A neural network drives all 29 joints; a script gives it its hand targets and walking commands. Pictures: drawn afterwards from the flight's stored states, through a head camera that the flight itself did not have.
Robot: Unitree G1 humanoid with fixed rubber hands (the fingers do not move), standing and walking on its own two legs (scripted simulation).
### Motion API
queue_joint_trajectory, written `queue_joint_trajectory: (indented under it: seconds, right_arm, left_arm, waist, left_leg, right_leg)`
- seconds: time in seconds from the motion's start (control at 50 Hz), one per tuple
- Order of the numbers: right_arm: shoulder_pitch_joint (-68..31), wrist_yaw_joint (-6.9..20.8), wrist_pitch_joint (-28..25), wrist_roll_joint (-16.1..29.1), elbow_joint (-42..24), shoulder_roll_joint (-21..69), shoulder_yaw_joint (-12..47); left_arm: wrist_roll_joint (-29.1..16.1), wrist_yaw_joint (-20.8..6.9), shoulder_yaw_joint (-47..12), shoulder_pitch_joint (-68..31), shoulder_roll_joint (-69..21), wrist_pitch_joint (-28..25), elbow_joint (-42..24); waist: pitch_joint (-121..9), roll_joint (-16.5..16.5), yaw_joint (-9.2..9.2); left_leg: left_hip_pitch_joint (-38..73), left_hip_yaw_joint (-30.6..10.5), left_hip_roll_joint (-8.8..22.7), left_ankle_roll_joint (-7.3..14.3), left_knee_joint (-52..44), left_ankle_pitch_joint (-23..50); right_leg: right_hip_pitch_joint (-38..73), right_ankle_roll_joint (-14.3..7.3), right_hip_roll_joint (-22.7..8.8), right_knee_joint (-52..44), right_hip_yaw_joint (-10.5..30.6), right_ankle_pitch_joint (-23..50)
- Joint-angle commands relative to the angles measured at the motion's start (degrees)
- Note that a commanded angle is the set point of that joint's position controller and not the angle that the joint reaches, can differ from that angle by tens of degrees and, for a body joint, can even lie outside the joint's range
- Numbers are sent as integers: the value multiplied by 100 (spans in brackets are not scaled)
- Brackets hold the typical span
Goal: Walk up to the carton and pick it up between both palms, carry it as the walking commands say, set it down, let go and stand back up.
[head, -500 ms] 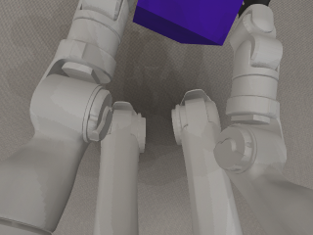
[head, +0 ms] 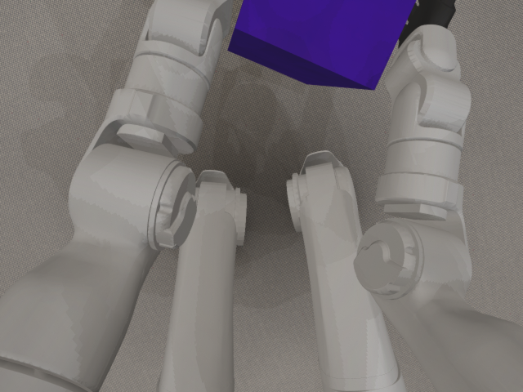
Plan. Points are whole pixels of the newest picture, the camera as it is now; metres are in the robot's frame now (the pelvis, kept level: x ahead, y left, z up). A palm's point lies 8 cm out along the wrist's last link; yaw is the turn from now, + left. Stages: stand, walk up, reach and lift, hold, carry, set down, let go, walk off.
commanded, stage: reach and lift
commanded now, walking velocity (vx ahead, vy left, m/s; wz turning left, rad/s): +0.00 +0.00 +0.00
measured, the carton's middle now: (306, 0) +0.54 -0.10 -0.19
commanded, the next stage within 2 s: none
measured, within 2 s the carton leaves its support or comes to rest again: neither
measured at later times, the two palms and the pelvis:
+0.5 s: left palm out of the picture +0.55 +0.01 -0.04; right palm (459, 25) +0.46 -0.21 -0.06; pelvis +0.00 +0.00 +0.05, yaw +0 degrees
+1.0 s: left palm out of the picture +0.53 +0.02 +0.02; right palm (510, 16) +0.45 -0.21 +0.01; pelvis +0.00 +0.00 +0.10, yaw +1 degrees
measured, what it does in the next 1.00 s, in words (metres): rises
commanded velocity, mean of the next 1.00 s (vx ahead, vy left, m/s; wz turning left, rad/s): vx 0.00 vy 0.00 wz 0.00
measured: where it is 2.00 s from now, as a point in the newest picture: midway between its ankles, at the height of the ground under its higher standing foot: (271, 227)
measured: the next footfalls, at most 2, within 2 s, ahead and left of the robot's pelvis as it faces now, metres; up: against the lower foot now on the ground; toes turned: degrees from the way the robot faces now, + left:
none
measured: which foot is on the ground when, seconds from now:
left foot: down 0.00-1.00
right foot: down 0.00-1.00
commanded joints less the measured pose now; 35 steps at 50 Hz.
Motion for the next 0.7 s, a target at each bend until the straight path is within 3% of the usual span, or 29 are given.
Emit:
queue_joint_trajectory:
  seconds: [0.0,0.02,0.04,0.08,0.1,0.12,0.14,0.16,0.18,0.24,0.26,0.28,0.3,0.34,0.36,0.4,0.42,0.44,0.46,0.5,0.52,0.56,0.58,0.62,0.64,0.68]
  right_arm:
    - [-5296,1436,-164,711,63,5332,4110]
    - [-5256,1407,-205,719,-284,5377,4101]
    - [-5398,1416,-209,789,-250,5410,4204]
    - [-5390,1401,-206,702,-436,5309,4152]
    - [-5403,1409,-188,686,-44,5262,4055]
    - [-5519,1415,-210,791,-642,5291,4194]
    - [-5627,1427,-213,780,-306,5262,4178]
    - [-5645,1401,-226,811,-616,5299,4265]
    - [-5428,1395,-188,823,-333,5353,4263]
    - [-5218,1430,-122,657,7,5376,4058]
    - [-5402,1425,-158,841,-344,5412,4268]
    - [-5111,1450,-137,775,-134,5512,4216]
    - [-5356,1406,-181,793,-366,5436,4258]
    - [-5350,1417,-150,773,-322,5456,4235]
    - [-5350,1416,-169,781,-456,5447,4280]
    - [-5200,1397,-154,743,-427,5618,4281]
    - [-5185,1376,-173,825,-516,5645,4379]
    - [-5077,1383,-135,796,-148,5592,4262]
    - [-5028,1407,-120,773,-320,5675,4308]
    - [-4926,1411,-123,786,-198,5725,4360]
    - [-4815,1398,-148,648,-161,5748,4253]
    - [-4969,1396,-148,873,-302,5772,4394]
    - [-5073,1405,-136,859,-284,5701,4385]
    - [-4954,1408,-154,841,-500,5776,4502]
    - [-4922,1393,-106,887,-275,5858,4491]
    - [-4963,1365,-140,835,-515,5759,4546]
  left_arm:
    - [-584,-909,-1565,-2983,-6558,-247,-433]
    - [-633,-934,-1610,-2829,-6663,-257,-684]
    - [-735,-933,-1725,-3231,-6640,-293,-815]
    - [-708,-913,-1729,-2996,-6754,-259,-819]
    - [-625,-925,-1647,-3061,-6583,-235,-513]
    - [-639,-894,-1639,-2901,-6666,-235,-819]
    - [-576,-888,-1589,-2976,-6571,-246,-535]
    - [-661,-885,-1729,-3032,-6765,-265,-792]
    - [-617,-902,-1713,-2915,-6728,-235,-643]
    - [-551,-885,-1515,-2960,-6591,-257,-661]
    - [-594,-908,-1660,-2934,-6748,-248,-829]
    - [-575,-895,-1732,-2727,-6788,-226,-561]
    - [-618,-932,-1677,-2751,-6883,-225,-615]
    - [-551,-912,-1557,-2681,-6735,-229,-571]
    - [-475,-925,-1605,-2476,-6889,-192,-436]
    - [-541,-944,-1619,-2713,-6828,-259,-866]
    - [-634,-925,-1867,-2785,-6899,-269,-956]
    - [-592,-938,-1682,-2905,-6802,-282,-870]
    - [-573,-922,-1813,-2714,-6863,-260,-1039]
    - [-529,-942,-1785,-2483,-6935,-231,-600]
    - [-522,-947,-1776,-2473,-6951,-243,-655]
    - [-568,-945,-1865,-2561,-6906,-270,-892]
    - [-527,-939,-1715,-2560,-6836,-260,-793]
    - [-547,-922,-1947,-2397,-7052,-274,-1020]
    - [-538,-944,-1738,-2448,-6893,-263,-908]
    - [-670,-975,-2049,-2518,-7144,-240,-944]
  waist:
    - [-11023,-77,-618]
    - [-11522,-73,-724]
    - [-11387,-102,-609]
    - [-11697,-127,-718]
    - [-11200,-17,-629]
    - [-11738,-16,-600]
    - [-11306,-51,-477]
    - [-11549,-29,-577]
    - [-11532,43,-627]
    - [-11123,-46,-549]
    - [-11549,40,-525]
    - [-11464,-37,-589]
    - [-11620,-110,-633]
    - [-11397,-137,-506]
    - [-11510,-93,-577]
    - [-11813,-195,-519]
    - [-11951,-127,-645]
    - [-11390,-45,-574]
    - [-11762,-59,-601]
    - [-11529,-78,-509]
    - [-11459,-110,-652]
    - [-11633,63,-446]
    - [-11501,-6,-414]
    - [-11933,-76,-581]
    - [-11690,-198,-482]
    - [-11883,-88,-698]
  left_leg:
    - [2706,970,-120,349,-1129,585]
    - [3026,987,-154,355,-1101,780]
    - [2830,1008,-141,344,-1148,646]
    - [3168,949,-173,304,-1233,941]
    - [2973,953,-111,306,-1290,601]
    - [3453,908,-126,330,-1334,898]
    - [3095,968,-89,321,-1378,614]
    - [3227,999,-146,330,-1352,804]
    - [3288,984,-113,315,-1456,688]
    - [3253,915,-77,324,-1547,642]
    - [3432,979,-104,326,-1593,780]
    - [3434,947,-104,317,-1652,741]
    - [3421,930,-103,310,-1634,751]
    - [3395,921,-87,358,-1710,699]
    - [3507,922,-96,351,-1812,698]
    - [3690,883,-105,353,-1816,914]
    - [3777,896,-110,320,-1850,922]
    - [3485,894,-69,335,-1914,690]
    - [3851,847,-96,329,-1984,848]
    - [3695,905,-79,350,-2023,731]
    - [3824,817,-85,333,-2108,719]
    - [3941,872,-66,336,-2202,716]
    - [3922,814,-48,354,-2235,632]
    - [4169,794,-77,333,-2261,924]
    - [4123,799,-45,364,-2316,799]
    - [4124,808,-54,339,-2379,619]
  right_leg:
    - [3712,-517,239,-915,-1231,1172]
    - [4038,-513,276,-952,-1259,1354]
    - [3991,-519,258,-984,-1221,1280]
    - [4185,-532,287,-1030,-1271,1508]
    - [3804,-522,255,-1021,-1291,1127]
    - [4156,-519,288,-1080,-1250,1408]
    - [3971,-533,244,-1128,-1233,1137]
    - [4238,-543,278,-1177,-1203,1356]
    - [4256,-519,260,-1202,-1233,1254]
    - [4021,-540,252,-1264,-1235,1166]
    - [4410,-536,258,-1372,-1189,1325]
    - [4450,-552,272,-1430,-1216,1350]
    - [4564,-524,260,-1449,-1232,1311]
    - [4409,-526,247,-1473,-1212,1215]
    - [4621,-522,266,-1554,-1210,1281]
    - [4772,-512,282,-1598,-1224,1436]
    - [4912,-511,277,-1669,-1206,1483]
    - [4691,-528,268,-1635,-1167,1328]
    - [4833,-532,278,-1701,-1187,1411]
    - [4892,-551,265,-1806,-1124,1358]
    - [4739,-526,278,-1776,-1214,1305]
    - [4987,-546,262,-1850,-1143,1330]
    - [4918,-547,244,-1905,-1148,1218]
    - [5249,-563,292,-1962,-1161,1512]
    - [5164,-497,279,-1986,-1178,1334]
    - [5515,-581,277,-2178,-1120,1282]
